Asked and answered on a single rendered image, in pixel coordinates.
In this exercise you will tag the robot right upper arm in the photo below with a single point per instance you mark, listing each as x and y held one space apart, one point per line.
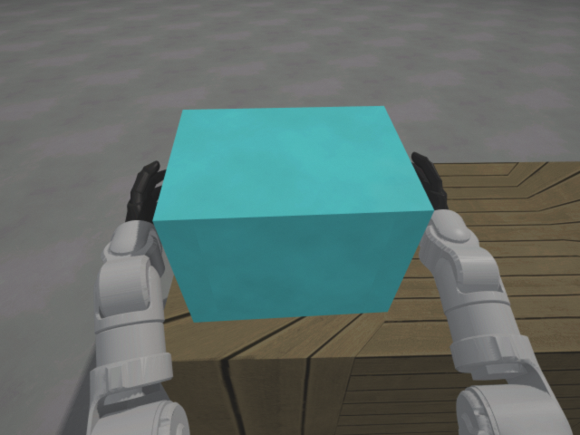
508 409

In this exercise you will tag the robot left forearm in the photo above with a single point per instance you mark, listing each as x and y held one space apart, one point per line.
131 358

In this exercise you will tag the robot right hand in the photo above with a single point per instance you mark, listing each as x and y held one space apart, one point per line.
430 180

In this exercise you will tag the carton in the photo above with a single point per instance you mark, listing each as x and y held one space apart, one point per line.
288 212

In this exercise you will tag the robot left hand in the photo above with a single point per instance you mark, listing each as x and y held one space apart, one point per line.
144 195

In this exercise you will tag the robot left upper arm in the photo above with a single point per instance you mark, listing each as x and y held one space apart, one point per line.
157 418

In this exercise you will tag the pedestal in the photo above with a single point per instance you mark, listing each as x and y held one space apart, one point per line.
392 373

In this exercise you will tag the robot right forearm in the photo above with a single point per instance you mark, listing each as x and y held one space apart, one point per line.
486 339

